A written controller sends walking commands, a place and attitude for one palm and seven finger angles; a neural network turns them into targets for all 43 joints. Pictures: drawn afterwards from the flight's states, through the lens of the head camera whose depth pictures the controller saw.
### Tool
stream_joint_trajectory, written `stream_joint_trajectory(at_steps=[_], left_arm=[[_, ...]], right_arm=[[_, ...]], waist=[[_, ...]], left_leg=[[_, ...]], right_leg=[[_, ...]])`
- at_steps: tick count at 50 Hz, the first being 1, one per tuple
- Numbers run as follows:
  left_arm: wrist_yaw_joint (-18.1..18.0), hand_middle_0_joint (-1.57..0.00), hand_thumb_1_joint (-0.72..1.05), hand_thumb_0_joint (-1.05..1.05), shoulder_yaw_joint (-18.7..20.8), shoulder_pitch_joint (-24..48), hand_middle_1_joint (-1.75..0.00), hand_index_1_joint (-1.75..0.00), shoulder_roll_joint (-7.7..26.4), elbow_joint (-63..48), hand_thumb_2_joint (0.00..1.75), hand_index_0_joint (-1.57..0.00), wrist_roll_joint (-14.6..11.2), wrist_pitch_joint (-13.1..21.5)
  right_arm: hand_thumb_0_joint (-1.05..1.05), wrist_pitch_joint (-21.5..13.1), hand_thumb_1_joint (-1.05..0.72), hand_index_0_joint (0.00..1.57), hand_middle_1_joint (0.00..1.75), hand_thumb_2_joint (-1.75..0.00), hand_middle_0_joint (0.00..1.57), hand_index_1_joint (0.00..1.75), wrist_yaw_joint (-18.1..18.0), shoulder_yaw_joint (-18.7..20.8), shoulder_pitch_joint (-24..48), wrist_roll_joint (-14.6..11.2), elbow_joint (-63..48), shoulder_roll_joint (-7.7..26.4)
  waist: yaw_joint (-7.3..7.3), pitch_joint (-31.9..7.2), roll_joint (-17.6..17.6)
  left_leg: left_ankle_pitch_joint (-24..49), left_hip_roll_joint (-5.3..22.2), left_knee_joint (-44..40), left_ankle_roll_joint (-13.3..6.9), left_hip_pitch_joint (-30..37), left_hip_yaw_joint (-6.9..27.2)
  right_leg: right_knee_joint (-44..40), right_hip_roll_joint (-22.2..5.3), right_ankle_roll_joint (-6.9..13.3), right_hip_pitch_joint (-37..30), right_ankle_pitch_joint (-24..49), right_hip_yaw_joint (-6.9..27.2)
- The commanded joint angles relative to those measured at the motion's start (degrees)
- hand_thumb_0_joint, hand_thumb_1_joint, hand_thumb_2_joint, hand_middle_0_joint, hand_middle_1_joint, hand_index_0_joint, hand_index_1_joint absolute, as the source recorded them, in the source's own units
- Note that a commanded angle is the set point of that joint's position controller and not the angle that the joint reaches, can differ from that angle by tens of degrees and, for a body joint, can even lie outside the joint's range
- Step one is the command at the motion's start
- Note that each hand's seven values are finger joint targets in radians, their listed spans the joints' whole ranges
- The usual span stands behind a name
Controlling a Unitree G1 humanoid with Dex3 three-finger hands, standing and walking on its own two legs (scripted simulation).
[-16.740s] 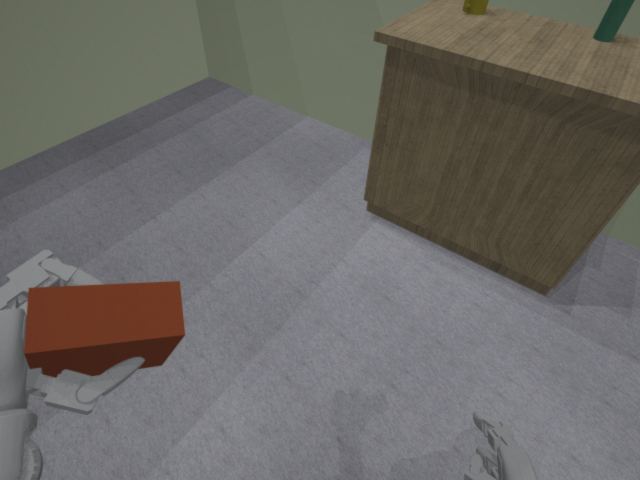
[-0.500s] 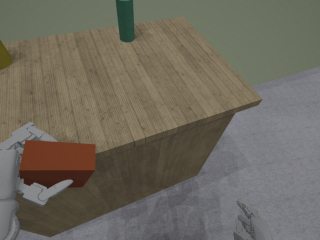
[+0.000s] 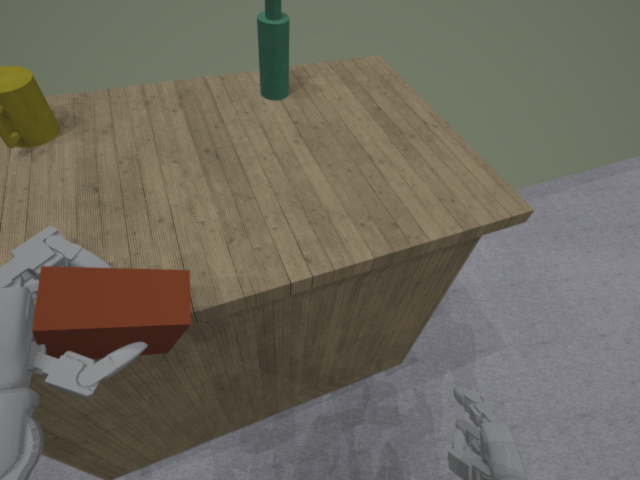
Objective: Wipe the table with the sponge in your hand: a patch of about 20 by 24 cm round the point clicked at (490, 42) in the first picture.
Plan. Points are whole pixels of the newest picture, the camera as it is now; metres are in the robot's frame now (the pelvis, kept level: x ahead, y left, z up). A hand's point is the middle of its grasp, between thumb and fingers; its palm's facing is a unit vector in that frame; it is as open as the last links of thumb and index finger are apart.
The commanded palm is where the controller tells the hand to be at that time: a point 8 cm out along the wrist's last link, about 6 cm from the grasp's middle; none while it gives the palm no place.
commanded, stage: come to a stop and stand still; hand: left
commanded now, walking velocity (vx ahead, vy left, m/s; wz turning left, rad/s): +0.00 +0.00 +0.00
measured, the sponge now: (136, 316) +0.23 +0.21 +0.12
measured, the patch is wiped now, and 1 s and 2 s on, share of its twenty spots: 0.00 0.00 0.00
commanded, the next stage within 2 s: look again from close up in 0.20 s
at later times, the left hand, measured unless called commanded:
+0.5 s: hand (95, 311) +0.22 +0.24 +0.15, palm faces +0.37 -0.84 -0.39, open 9.8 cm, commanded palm +0.16 +0.27 +0.17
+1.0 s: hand (43, 249) +0.25 +0.27 +0.20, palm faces +0.51 -0.75 -0.43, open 9.8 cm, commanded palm +0.15 +0.26 +0.17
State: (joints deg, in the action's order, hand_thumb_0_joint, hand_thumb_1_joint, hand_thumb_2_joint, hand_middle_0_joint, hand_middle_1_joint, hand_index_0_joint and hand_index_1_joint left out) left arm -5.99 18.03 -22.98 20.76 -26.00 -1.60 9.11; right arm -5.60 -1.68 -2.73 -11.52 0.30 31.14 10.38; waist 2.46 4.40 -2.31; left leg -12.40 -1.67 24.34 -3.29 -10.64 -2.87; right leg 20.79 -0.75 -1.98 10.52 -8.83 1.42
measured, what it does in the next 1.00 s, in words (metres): stands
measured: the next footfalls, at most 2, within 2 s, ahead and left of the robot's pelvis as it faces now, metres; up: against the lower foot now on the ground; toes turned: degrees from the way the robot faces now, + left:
none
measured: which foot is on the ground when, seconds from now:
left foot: down 0.00-1.00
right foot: down 0.00-1.00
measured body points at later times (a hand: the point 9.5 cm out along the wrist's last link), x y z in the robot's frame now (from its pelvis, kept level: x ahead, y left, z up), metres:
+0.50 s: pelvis +0.00 -0.01 +0.00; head +0.02 +0.00 +0.45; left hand +0.19 +0.28 +0.18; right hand +0.18 -0.23 -0.07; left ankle +0.01 +0.08 -0.74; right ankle +0.03 -0.15 -0.74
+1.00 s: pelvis +0.00 -0.02 +0.00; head +0.04 +0.01 +0.44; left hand +0.21 +0.31 +0.22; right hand +0.19 -0.22 -0.08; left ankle +0.01 +0.08 -0.74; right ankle +0.03 -0.15 -0.74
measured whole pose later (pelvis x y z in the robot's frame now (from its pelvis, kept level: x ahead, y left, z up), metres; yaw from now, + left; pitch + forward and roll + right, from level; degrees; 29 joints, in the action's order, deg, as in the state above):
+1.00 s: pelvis +0.00 -0.02 +0.00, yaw +1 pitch +1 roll -1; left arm -7.4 27.5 -11.5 31.1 -20.1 -2.7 15.1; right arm -8.8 -1.0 -4.3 -12.2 0.4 31.4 11.8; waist 2.3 3.5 -2.0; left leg -14.2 0.0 29.4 -1.6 -16.7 -0.9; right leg 25.0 1.0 0.0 15.8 -10.6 -0.3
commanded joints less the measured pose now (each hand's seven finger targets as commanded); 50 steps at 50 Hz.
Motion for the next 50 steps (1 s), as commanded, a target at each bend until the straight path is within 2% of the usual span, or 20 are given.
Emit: stream_joint_trajectory(at_steps=[1,3,7,10,13,17,18,19,23,25,30,42,43,44,45,46,47,48,49,50], left_arm=[[-1.47,-1.2,0.1,0.0,8.16,4.92,-1.6,-1.6,10.08,-14.07,1.3,-1.2,-0.61,5.21],[-1.24,-1.2,0.1,0.0,8.05,2.04,-1.6,-1.6,9.19,-10.71,1.3,-1.2,-0.64,4.99],[-0.99,-1.2,0.1,0.0,6.37,3.6,-1.6,-1.6,7.74,-7.75,1.3,-1.2,-0.22,5.01],[-1.01,-1.2,0.1,0.0,5.71,5.54,-1.6,-1.6,7.64,-8.53,1.3,-1.2,0.16,5.08],[-1.22,-1.2,0.1,0.0,7.03,8.02,-1.6,-1.6,9.97,-11.83,1.3,-1.2,0.46,5.34],[-1.45,-1.2,0.1,0.0,6.81,7.24,-1.6,-1.6,9.7,-13.69,1.3,-1.2,0.25,5.63],[-1.54,-1.2,0.1,0.0,8.44,6.34,-1.6,-1.6,11.37,-14.29,1.3,-1.2,0.22,5.54],[-1.53,-1.2,0.1,0.0,7.46,5.43,-1.6,-1.6,9.78,-13.69,1.3,-1.2,-0.04,5.56],[-1.57,-1.2,0.1,0.0,8.91,1.95,-1.6,-1.6,10.67,-12.86,1.3,-1.2,-0.43,5.32],[-1.5,-1.2,0.1,0.0,7.89,1.63,-1.6,-1.6,9.29,-12.05,1.3,-1.2,-0.76,5.19],[-1.33,-1.2,0.1,0.0,6.96,1.26,-1.6,-1.6,8.45,-10.24,1.3,-1.2,-1.17,4.46],[-1.86,-1.2,0.1,0.0,7.32,3.32,-1.6,-1.6,10.13,-13.65,1.3,-1.2,-0.92,4.05],[-3.64,-1.2,0.1,0.0,25.88,60.14,-1.6,-1.6,59.65,-37.17,1.3,-1.2,1.62,15.25],[-2.75,-1.2,0.1,0.0,21.01,30.76,-1.6,-1.6,23.46,-1.98,1.3,-1.2,1.06,9.59],[-2.52,-1.2,0.1,0.0,16.88,23.17,-1.6,-1.6,20.71,-5.12,1.3,-1.2,-0.25,8.94],[-2.53,-1.2,0.1,0.0,16.36,16.9,-1.6,-1.6,20.52,0.53,1.3,-1.2,-0.86,8.75],[-1.48,-1.2,0.1,0.0,13.14,12.46,-1.6,-1.6,16.92,-0.9,1.3,-1.2,-1.17,9.44],[-0.88,-1.2,0.1,0.0,9.43,4.93,-1.6,-1.6,10.88,-0.6,1.3,-1.2,-2.12,8.96],[-0.43,-1.2,0.1,0.0,7.06,2.28,-1.6,-1.6,7.62,-5.9,1.3,-1.2,-2.03,8.55],[-0.43,-1.2,0.1,0.0,6.29,1.15,-1.6,-1.6,7.11,-10.25,1.3,-1.2,-1.59,7.93]], right_arm=[[0.0,-3.67,-0.9,0.2,0.3,-0.9,0.2,0.3,-0.54,3.78,5.79,-0.13,-8.84,7.87],[0.0,-3.66,-0.9,0.2,0.3,-0.9,0.2,0.3,-0.49,3.97,5.65,-0.21,-8.43,8.07],[0.0,-3.01,-0.9,0.2,0.3,-0.9,0.2,0.3,-0.52,4.12,5.09,-0.6,-7.87,8.33],[0.0,-2.98,-0.9,0.2,0.3,-0.9,0.2,0.3,-0.71,4.13,5.24,-0.61,-8.01,8.35],[0.0,-3.3,-0.9,0.2,0.3,-0.9,0.2,0.3,-0.94,4.19,6.05,-0.35,-8.15,8.51],[0.0,-3.61,-0.9,0.2,0.3,-0.9,0.2,0.3,-0.87,4.28,5.48,-0.23,-8.25,8.2],[0.0,-3.69,-0.9,0.2,0.3,-0.9,0.2,0.3,-0.86,4.33,5.9,0.05,-8.0,8.37],[0.0,-3.64,-0.9,0.2,0.3,-0.9,0.2,0.3,-0.88,4.17,5.71,-0.1,-8.09,7.93],[0.0,-3.36,-0.9,0.2,0.3,-0.9,0.2,0.3,-0.79,4.57,5.45,-0.01,-7.79,8.13],[0.0,-2.91,-0.9,0.2,0.3,-0.9,0.2,0.3,-0.84,4.54,4.86,-0.3,-7.71,8.01],[0.0,-2.12,-0.9,0.2,0.3,-0.9,0.2,0.3,-1.15,4.65,4.76,-0.58,-7.71,8.15],[0.0,-1.93,-0.9,0.2,0.3,-0.9,0.2,0.3,-1.57,4.67,4.92,-0.49,-8.17,8.13],[0.0,-2.63,-0.9,0.2,0.3,-0.9,0.2,0.3,-5.29,-6.15,-6.06,-4.51,-15.77,12.34],[0.0,-5.47,-0.9,0.2,0.3,-0.9,0.2,0.3,-3.5,1.04,0.31,-4.23,-9.56,2.18],[0.0,-6.09,-0.9,0.2,0.3,-0.9,0.2,0.3,-1.51,1.34,5.11,-0.62,-7.67,6.47],[0.0,-6.75,-0.9,0.2,0.3,-0.9,0.2,0.3,-0.97,3.32,2.64,0.51,-7.21,10.67],[0.0,-7.36,-0.9,0.2,0.3,-0.9,0.2,0.3,-0.3,3.85,0.3,0.7,-7.63,10.52],[0.0,-7.76,-0.9,0.2,0.3,-0.9,0.2,0.3,0.65,4.07,0.85,0.57,-7.27,10.16],[0.0,-7.61,-0.9,0.2,0.3,-0.9,0.2,0.3,1.22,3.88,0.28,0.22,-7.28,9.94],[0.0,-7.55,-0.9,0.2,0.3,-0.9,0.2,0.3,1.73,4.17,1.37,0.38,-6.77,10.74]], waist=[[-0.36,-10.94,8.7],[-0.39,-10.02,7.36],[-0.67,-7.08,6.15],[-0.63,-7.56,5.99],[-0.61,-8.61,7.05],[-0.57,-10.38,6.63],[-0.52,-10.89,7.63],[-0.52,-10.82,7.02],[-0.62,-11.29,7.29],[-0.71,-11.21,6.05],[-0.9,-10.23,4.22],[-0.86,-11.45,5.4],[-5.3,-7.07,16.98],[-0.6,-12.98,2.53],[-0.66,-8.24,1.86],[0.15,-10.32,2.3],[-0.42,-13.15,3.51],[-0.73,-15.62,7.15],[-0.81,-15.71,8.24],[-1.16,-15.1,9.26]], left_leg=[[3.92,3.67,-7.24,4.17,-2.11,3.22],[1.13,3.6,-7.97,4.38,-2.39,3.27],[-6.47,4.39,-10.88,4.17,-5.4,4.85],[-7.77,4.67,-11.47,3.81,-5.84,5.31],[-4.9,4.01,-10.55,3.72,-4.67,4.46],[1.3,2.62,-7.43,3.79,-3.23,3.33],[2.88,2.5,-7.02,4.07,-2.1,2.99],[3.95,2.51,-6.61,4.07,-2.43,3.21],[7.03,1.66,-5.32,4.45,-0.41,2.04],[8.56,1.71,-5.37,4.65,-1.03,2.66],[7.27,1.69,-5.96,4.46,-0.66,2.5],[7.46,0.96,-6.05,3.96,0.28,2.47],[-6.37,3.41,-2.73,0.06,-17.29,5.9],[-3.58,7.72,-1.21,1.19,-8.49,7.64],[-2.77,4.83,-2.03,2.16,-4.53,5.21],[-1.63,3.74,1.34,2.7,-1.63,3.85],[-0.64,3.33,3.17,2.68,-1.75,4.05],[2.33,3.79,3.35,2.55,0.62,3.88],[6.42,4.66,1.93,2.67,1.37,3.97],[9.81,5.16,1.14,2.86,1.43,3.94]], right_leg=[[0.09,1.71,2.04,-6.72,6.39,-1.58],[-0.86,1.85,2.01,-5.49,4.66,-1.49],[-1.51,2.28,1.73,-4.48,0.28,-1.34],[-0.88,2.39,1.67,-5.25,0.45,-1.28],[-0.4,2.58,1.57,-5.51,2.53,-1.43],[-1.01,1.8,1.98,-6.96,6.5,-1.06],[-0.84,1.97,2.06,-6.18,7.04,-1.05],[-0.93,1.5,2.09,-6.88,7.32,-1.35],[-2.24,1.62,2.15,-5.59,9.35,-0.8],[-2.09,1.49,2.1,-6.53,9.99,-1.06],[-3.74,1.52,1.75,-5.37,8.79,-0.94],[-4.66,1.57,1.47,-7.09,9.35,-1.3],[2.29,2.04,-2.72,-8.03,-3.48,1.35],[2.34,-2.63,1.14,1.92,-12.88,-1.12],[-1.36,-1.56,2.98,3.4,-10.1,0.13],[-1.48,-2.17,5.12,4.71,-4.39,4.16],[-0.38,-4.15,5.95,3.94,-1.05,6.57],[2.03,-4.15,6.03,2.69,3.13,6.03],[3.05,-3.24,5.33,0.93,6.21,4.68],[3.25,-2.35,4.64,0.32,8.32,3.53]])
